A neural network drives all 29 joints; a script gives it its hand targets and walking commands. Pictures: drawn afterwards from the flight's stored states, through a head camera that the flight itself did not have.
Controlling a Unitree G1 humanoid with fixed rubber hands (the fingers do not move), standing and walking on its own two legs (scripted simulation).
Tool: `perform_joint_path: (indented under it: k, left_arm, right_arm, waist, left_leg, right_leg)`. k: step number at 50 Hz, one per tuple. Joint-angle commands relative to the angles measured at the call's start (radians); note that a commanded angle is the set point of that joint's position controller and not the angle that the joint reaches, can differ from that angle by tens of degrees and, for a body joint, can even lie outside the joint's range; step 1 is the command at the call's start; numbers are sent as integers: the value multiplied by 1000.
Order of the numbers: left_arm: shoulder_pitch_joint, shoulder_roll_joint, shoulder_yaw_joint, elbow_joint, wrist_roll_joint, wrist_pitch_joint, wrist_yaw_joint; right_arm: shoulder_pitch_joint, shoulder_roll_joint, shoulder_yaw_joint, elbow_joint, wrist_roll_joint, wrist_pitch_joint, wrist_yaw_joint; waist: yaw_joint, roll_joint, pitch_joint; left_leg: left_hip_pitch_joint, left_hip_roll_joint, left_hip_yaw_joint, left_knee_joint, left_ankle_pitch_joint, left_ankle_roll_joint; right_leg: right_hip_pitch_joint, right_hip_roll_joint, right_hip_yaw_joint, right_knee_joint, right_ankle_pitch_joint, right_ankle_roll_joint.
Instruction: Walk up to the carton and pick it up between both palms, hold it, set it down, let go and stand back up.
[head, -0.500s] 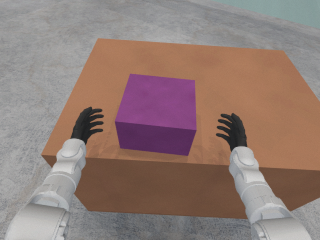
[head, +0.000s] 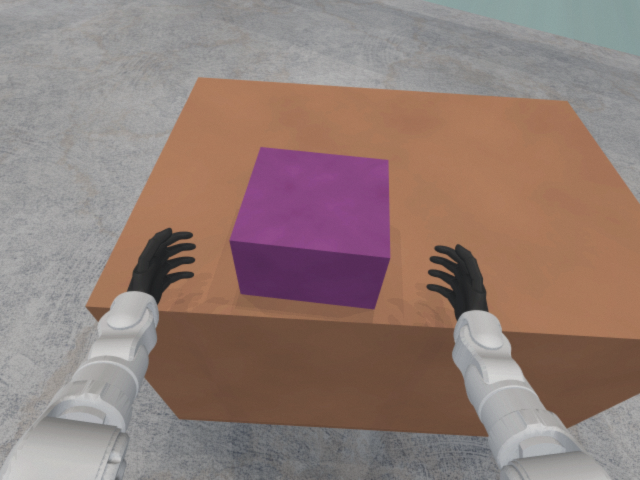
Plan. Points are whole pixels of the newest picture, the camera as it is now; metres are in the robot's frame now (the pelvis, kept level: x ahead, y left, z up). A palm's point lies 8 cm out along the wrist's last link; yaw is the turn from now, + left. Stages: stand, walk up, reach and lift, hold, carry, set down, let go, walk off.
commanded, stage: set down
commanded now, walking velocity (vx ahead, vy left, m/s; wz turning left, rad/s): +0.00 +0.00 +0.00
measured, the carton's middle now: (315, 225) +0.54 -0.03 -0.03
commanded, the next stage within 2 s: let go in 1.20 s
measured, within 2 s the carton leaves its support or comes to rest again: neither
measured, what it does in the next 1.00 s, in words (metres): stands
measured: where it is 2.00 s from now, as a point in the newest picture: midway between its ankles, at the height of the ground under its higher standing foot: outside the picture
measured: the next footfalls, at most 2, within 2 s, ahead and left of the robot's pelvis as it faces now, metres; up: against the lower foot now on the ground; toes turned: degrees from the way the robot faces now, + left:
none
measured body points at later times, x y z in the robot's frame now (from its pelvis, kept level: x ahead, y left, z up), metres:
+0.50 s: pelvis +0.02 +0.01 +0.01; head +0.03 +0.01 +0.46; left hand +0.36 +0.23 +0.02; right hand +0.32 -0.22 +0.02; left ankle +0.02 +0.14 -0.72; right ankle +0.04 -0.10 -0.72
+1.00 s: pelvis +0.04 +0.01 +0.02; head +0.03 +0.02 +0.47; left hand +0.28 +0.23 -0.02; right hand +0.25 -0.21 -0.02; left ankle +0.02 +0.14 -0.72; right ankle +0.04 -0.10 -0.72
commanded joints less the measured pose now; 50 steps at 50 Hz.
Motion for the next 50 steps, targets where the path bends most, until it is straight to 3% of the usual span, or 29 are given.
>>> perform_joint_path:
  k: [1,6,7,11,12,14,15,16,17,19,20,22,24,25,26,29,30,31,32,35,37,38,42,43,44,45,46,49,50]
  left_arm:
    - [-368,207,57,-190,8,-41,3]
    - [-339,205,38,-169,-11,-43,14]
    - [-252,184,50,-189,3,-43,14]
    - [-140,156,64,-249,39,-44,3]
    - [-270,187,55,-256,19,-41,4]
    - [-182,176,51,-255,13,-38,7]
    - [-201,176,40,-246,9,-34,7]
    - [-98,157,56,-272,23,-30,6]
    - [-159,165,53,-300,24,-24,6]
    - [-112,157,56,-332,28,-22,7]
    - [-161,168,46,-314,16,-14,7]
    - [-33,144,59,-338,39,-9,5]
    - [-13,146,73,-376,52,-5,3]
    - [147,111,85,-386,79,-5,-2]
    - [18,148,100,-435,76,0,-3]
    - [89,127,92,-419,84,29,-5]
    - [143,116,109,-458,106,37,-3]
    - [84,133,103,-474,96,46,-4]
    - [188,104,100,-499,107,50,1]
    - [220,99,99,-562,121,84,5]
    - [347,76,103,-607,144,104,10]
    - [252,91,94,-597,135,123,10]
    - [356,81,105,-650,147,146,19]
    - [494,41,107,-629,180,162,15]
    - [457,55,117,-672,184,170,15]
    - [486,46,103,-692,180,171,19]
    - [389,72,101,-748,154,155,31]
    - [434,58,69,-743,148,167,49]
    - [454,51,70,-739,153,171,56]
  right_arm:
    - [-338,-135,-41,-198,-9,-49,-4]
    - [-316,-133,-48,-216,-24,-33,7]
    - [-227,-117,-26,-218,-16,-40,7]
    - [-109,-104,-7,-210,3,-67,4]
    - [-237,-130,-38,-237,-4,-60,4]
    - [-166,-118,-29,-249,-9,-57,9]
    - [-179,-126,-47,-243,-24,-52,8]
    - [-85,-105,-20,-254,-14,-58,8]
    - [-141,-123,-43,-272,-22,-60,6]
    - [-100,-119,-41,-284,-27,-65,9]
    - [-150,-127,-55,-285,-37,-58,9]
    - [-32,-114,-38,-280,-38,-64,12]
    - [-13,-111,-31,-290,-35,-76,10]
    - [133,-84,-1,-270,-25,-89,10]
    - [11,-106,-31,-314,-34,-92,5]
    - [71,-98,-34,-315,-59,-80,6]
    - [125,-91,-26,-320,-57,-82,8]
    - [68,-95,-45,-351,-69,-80,4]
    - [172,-84,-35,-343,-67,-82,7]
    - [199,-80,-32,-366,-76,-74,10]
    - [308,-81,-32,-375,-88,-75,16]
    - [211,-94,-53,-384,-105,-66,16]
    - [319,-86,-59,-427,-126,-55,23]
    - [443,-72,-31,-376,-128,-51,26]
    - [408,-75,-34,-407,-127,-53,27]
    - [435,-75,-44,-412,-131,-60,30]
    - [351,-88,-72,-479,-132,-70,35]
    - [390,-90,-94,-475,-155,-44,45]
    - [407,-85,-86,-470,-154,-37,51]
  waist:
    - [11,45,-508]
    - [19,41,-462]
    - [33,36,-453]
    - [28,69,-422]
    - [20,86,-431]
    - [36,66,-376]
    - [20,63,-358]
    - [45,57,-335]
    - [28,61,-355]
    - [34,62,-334]
    - [20,57,-314]
    - [38,48,-276]
    - [44,49,-279]
    - [55,46,-244]
    - [54,59,-271]
    - [46,30,-192]
    - [63,37,-187]
    - [51,29,-199]
    - [55,36,-177]
    - [62,52,-164]
    - [69,57,-125]
    - [60,58,-129]
    - [69,25,-102]
    - [76,30,-49]
    - [92,49,-76]
    - [82,51,-65]
    - [88,57,-96]
    - [69,58,-29]
    - [86,62,-16]
  left_leg:
    - [176,-59,40,-83,210,16]
    - [169,-52,38,-105,140,21]
    - [190,-52,40,-107,160,20]
    - [263,-43,37,-126,269,7]
    - [231,-42,37,-135,226,7]
    - [251,-42,38,-148,175,11]
    - [245,-38,33,-156,148,14]
    - [275,-39,38,-156,199,15]
    - [277,-35,37,-163,204,11]
    - [289,-32,35,-170,228,9]
    - [271,-33,37,-172,209,10]
    - [304,-29,36,-183,231,10]
    - [322,-29,38,-180,304,8]
    - [364,-28,36,-178,367,3]
    - [341,-32,43,-181,357,1]
    - [321,-33,47,-211,296,10]
    - [336,-32,50,-218,309,9]
    - [324,-34,56,-222,289,12]
    - [349,-32,53,-223,318,7]
    - [368,-33,59,-226,363,3]
    - [402,-31,57,-237,387,-6]
    - [381,-32,59,-239,362,-7]
    - [393,-37,69,-243,371,-3]
    - [419,-34,62,-253,395,-9]
    - [423,-37,67,-254,411,-13]
    - [433,-34,64,-253,418,-19]
    - [408,-34,70,-254,386,-18]
    - [400,-27,69,-274,301,-13]
    - [393,-26,71,-275,290,-13]
  right_leg:
    - [315,0,37,-109,206,16]
    - [308,-1,43,-125,122,0]
    - [340,-3,47,-130,141,2]
    - [399,10,40,-148,240,3]
    - [367,8,38,-149,200,1]
    - [353,6,40,-169,131,-2]
    - [345,7,39,-170,116,-5]
    - [382,8,44,-177,151,-7]
    - [383,13,40,-181,155,-4]
    - [406,18,34,-185,176,-4]
    - [403,16,37,-187,169,-2]
    - [432,18,38,-196,187,-3]
    - [459,21,43,-203,239,-3]
    - [499,25,43,-207,297,-3]
    - [485,22,47,-215,275,1]
    - [521,18,58,-227,253,0]
    - [541,16,62,-233,254,-3]
    - [541,14,65,-239,241,0]
    - [557,19,62,-239,267,-4]
    - [567,20,64,-256,283,-3]
    - [574,28,56,-263,288,-3]
    - [561,24,57,-271,259,0]
    - [583,24,62,-281,286,5]
    - [603,27,60,-285,306,2]
    - [598,27,58,-291,299,4]
    - [594,31,53,-291,295,5]
    - [568,31,52,-287,252,5]
    - [545,30,54,-298,186,-4]
    - [543,29,55,-296,168,-8]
